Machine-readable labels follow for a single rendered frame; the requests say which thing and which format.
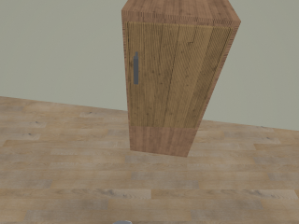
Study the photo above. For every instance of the cupboard door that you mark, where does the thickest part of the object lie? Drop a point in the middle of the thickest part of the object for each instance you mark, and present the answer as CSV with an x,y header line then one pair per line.
x,y
177,65

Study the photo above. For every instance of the handle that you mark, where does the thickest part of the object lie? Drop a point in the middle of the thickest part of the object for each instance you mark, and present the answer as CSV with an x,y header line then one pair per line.
x,y
136,68

